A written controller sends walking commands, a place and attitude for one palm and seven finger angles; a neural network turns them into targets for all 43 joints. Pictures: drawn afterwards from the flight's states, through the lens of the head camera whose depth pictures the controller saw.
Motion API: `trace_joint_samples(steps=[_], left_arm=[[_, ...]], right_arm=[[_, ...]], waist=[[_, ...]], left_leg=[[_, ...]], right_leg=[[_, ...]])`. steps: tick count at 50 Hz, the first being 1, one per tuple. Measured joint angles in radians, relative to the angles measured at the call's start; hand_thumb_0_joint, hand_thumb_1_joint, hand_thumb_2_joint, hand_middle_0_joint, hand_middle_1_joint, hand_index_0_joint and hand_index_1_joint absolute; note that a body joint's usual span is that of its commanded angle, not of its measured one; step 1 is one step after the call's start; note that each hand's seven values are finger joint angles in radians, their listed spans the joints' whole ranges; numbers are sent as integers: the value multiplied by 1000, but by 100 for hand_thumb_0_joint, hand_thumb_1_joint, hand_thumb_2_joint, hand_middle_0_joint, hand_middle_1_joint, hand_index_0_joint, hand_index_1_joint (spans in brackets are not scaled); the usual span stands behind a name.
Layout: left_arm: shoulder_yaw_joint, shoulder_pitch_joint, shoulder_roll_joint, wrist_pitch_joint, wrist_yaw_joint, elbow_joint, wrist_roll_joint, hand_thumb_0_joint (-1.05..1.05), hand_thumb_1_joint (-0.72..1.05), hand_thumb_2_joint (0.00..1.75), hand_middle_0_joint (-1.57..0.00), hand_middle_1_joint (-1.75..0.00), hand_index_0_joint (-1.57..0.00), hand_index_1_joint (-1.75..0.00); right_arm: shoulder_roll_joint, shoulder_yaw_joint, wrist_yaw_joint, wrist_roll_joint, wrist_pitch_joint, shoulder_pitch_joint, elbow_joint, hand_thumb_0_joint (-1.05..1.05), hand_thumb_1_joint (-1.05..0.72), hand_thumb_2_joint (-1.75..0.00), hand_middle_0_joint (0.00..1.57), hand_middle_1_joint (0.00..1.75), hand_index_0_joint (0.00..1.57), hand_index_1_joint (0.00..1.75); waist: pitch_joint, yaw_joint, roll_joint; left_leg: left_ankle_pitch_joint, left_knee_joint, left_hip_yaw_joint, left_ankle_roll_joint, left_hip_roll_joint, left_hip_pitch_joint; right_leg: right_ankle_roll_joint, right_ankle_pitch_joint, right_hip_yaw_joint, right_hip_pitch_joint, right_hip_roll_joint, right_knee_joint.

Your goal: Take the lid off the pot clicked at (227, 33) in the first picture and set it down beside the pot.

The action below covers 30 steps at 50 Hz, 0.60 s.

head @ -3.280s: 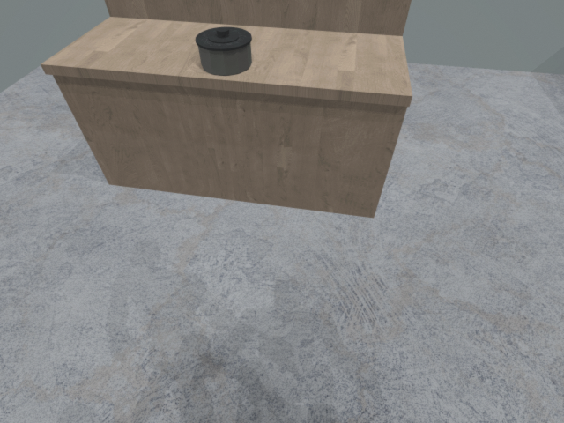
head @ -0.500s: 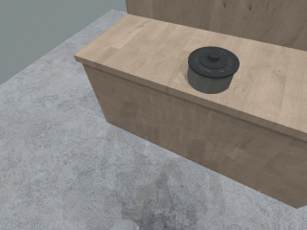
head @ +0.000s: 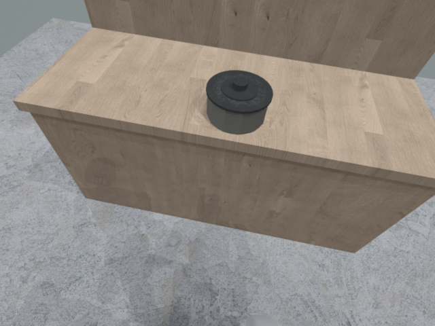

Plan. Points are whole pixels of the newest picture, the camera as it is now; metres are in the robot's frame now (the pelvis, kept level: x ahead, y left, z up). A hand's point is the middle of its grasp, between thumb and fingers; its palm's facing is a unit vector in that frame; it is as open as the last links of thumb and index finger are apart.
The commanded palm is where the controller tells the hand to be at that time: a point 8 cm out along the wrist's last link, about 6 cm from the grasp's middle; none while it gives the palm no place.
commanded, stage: turn to face it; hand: left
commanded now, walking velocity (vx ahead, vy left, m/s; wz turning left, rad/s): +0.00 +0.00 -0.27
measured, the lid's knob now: (240, 83) +0.75 -0.02 +0.01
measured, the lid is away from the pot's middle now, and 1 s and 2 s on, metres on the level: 0.00 0.00 0.00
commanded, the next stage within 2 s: take the last steps up to it in 0.10 s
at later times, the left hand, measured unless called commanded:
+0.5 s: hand out of the picture +0.09 +0.15 -0.17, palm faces -0.08 -0.98 -0.19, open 7.3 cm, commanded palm none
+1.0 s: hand (189, 259) +0.29 +0.08 -0.18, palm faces -0.20 -0.96 -0.18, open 7.4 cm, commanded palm none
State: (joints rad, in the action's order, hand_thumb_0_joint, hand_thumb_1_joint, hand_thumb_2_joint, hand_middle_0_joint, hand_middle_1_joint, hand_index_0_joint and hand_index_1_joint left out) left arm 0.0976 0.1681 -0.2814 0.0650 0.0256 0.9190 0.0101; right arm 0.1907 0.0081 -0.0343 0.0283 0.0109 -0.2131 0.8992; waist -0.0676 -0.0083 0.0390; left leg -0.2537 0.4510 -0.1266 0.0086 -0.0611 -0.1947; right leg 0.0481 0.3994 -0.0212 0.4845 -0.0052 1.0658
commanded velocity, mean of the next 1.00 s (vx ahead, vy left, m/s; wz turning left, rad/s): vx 0.21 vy -0.03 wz -0.10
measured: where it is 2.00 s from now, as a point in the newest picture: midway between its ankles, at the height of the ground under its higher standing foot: outside the picture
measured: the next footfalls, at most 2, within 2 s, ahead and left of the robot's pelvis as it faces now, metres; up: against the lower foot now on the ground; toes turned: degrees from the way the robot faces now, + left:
right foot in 0.20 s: +0.02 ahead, -0.14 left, +0.00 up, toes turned -9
left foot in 0.56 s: +0.10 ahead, +0.08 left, +0.00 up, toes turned -3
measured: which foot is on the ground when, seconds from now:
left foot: down 0.00-0.20, up 0.22-0.54, down 0.56-0.98, up 1.00-1.00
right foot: up 0.00-0.18, down 0.20-0.56, up 0.58-0.96, down 0.98-1.00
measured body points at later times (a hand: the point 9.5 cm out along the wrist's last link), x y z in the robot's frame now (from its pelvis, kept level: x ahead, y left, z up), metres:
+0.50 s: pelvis +0.03 -0.03 +0.00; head +0.04 -0.03 +0.45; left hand +0.09 +0.20 -0.15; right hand +0.02 -0.28 -0.15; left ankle +0.04 +0.09 -0.72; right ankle -0.02 -0.13 -0.74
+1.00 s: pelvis +0.17 -0.08 -0.02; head +0.20 -0.09 +0.43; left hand +0.30 +0.13 -0.17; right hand +0.04 -0.26 -0.18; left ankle +0.06 +0.08 -0.73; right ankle +0.23 -0.20 -0.75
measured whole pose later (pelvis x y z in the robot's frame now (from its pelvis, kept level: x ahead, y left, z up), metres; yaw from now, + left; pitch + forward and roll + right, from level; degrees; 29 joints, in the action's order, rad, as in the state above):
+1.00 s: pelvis +0.17 -0.08 -0.02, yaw -11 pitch +0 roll +0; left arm 0.05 0.16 -0.16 -0.05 0.02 1.02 0.02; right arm 0.12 0.02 -0.02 0.02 -0.04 -0.44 1.14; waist -0.07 0.04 -0.01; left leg -0.49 0.62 -0.13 -0.02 -0.09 -0.06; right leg -0.03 0.19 0.11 0.40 0.05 0.59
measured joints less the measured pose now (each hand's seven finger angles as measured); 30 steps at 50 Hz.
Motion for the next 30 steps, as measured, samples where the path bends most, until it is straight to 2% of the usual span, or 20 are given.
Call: trace_joint_samples(steps=[3, 6, 7, 10, 11, 13, 15, 17, 20, 26, 28, 30], left_arm=[[-12, -3, 13, 6, -2, 9, -1, 0, 91, 90, -20, -30, -20, -30], [-25, -10, 33, 6, -4, 17, -2, 0, 91, 90, -20, -30, -20, -30], [-30, -12, 40, 3, -4, 18, -2, 0, 91, 90, -20, -30, -20, -30], [-42, -7, 57, -22, -6, 13, 0, 0, 91, 90, -20, -30, -20, -30], [-46, -10, 72, -33, -12, 20, 1, 0, 91, 90, -20, -30, -20, -30], [-55, -8, 99, -43, -19, 27, -1, 0, 90, 90, -20, -30, -20, -30], [-58, 5, 117, -48, -24, 30, -2, 0, 90, 90, -20, -30, -20, -30], [-57, 22, 128, -53, -27, 37, 0, 0, 90, 90, -20, -30, -20, -30], [-49, 52, 128, -63, -31, 52, 4, 0, 91, 90, -21, -30, -20, -30], [-42, 111, 102, -73, -22, 96, 5, 0, 91, 90, -21, -30, -20, -30], [-39, 135, 95, -70, -19, 111, 2, 0, 91, 90, -21, -30, -20, -30], [-32, 149, 84, -58, -15, 133, 0, 0, 91, 90, -21, -30, -20, -30]], right_arm=[[-2, 3, 2, 0, -2, -15, 16, 0, -90, -90, 20, 30, 20, 30], [1, 10, 9, 2, 0, -29, 35, 0, -90, -90, 20, 30, 20, 30], [3, 14, 11, 2, 2, -34, 42, 0, -90, -90, 20, 30, 20, 30], [14, 26, 16, -7, 8, -61, 61, 0, -90, -90, 20, 30, 20, 30], [25, 31, 15, -10, 15, -60, 72, 0, -90, -90, 20, 30, 20, 30], [39, 39, 7, -12, 36, -57, 93, 0, -90, -90, 20, 30, 20, 30], [43, 43, 7, -8, 42, -58, 111, 1, -91, -90, 20, 30, 20, 30], [41, 46, 14, -3, 35, -62, 120, 1, -91, -90, 20, 30, 20, 30], [29, 50, 26, 2, 22, -69, 121, 1, -91, -90, 20, 30, 19, 30], [1, 44, 33, 3, -11, -67, 114, 1, -91, -90, 20, 29, 19, 30], [-4, 36, 31, 3, -33, -72, 110, 1, -91, -90, 20, 30, 19, 30], [-20, 29, 26, 10, -50, -73, 108, 0, -91, -90, 20, 30, 19, 30]], waist=[[-8, 9, -17], [-16, 21, -34], [-18, 25, -41], [-8, 28, -48], [-11, 32, -71], [-10, 40, -99], [-2, 39, -102], [9, 37, -97], [29, 31, -78], [54, 11, -48], [61, 9, -43], [62, 14, -15]], left_leg=[[-4, -4, -22, -4, -18, 11], [-21, 20, -45, -15, -36, 7], [-30, 35, -51, -20, -42, 3], [-78, 124, -72, -43, -57, -33], [-141, 186, -52, -49, -68, -59], [-257, 339, 15, -49, -54, -123], [-257, 481, 52, -50, -35, -180], [-214, 546, 59, -52, -30, -215], [-178, 507, 54, -50, -27, -220], [-130, 228, 46, -29, -5, -122], [-89, 112, 42, -13, 4, -64], [-75, 125, 19, 14, 17, -54]], right_leg=[[5, 32, 33, -53, 29, -109], [-5, 45, 58, -122, 36, -253], [-12, 32, 65, -148, 34, -305], [-39, -110, 77, -245, 32, -521], [-54, -94, 81, -241, 17, -514], [-74, -79, 86, -241, 1, -505], [-83, -93, 83, -261, -5, -540], [-86, -115, 79, -285, -10, -583], [-91, -132, 69, -311, -15, -629], [-82, -114, 46, -343, -25, -643], [-74, -72, 40, -329, -30, -586], [-90, 13, 25, -266, -17, -417]])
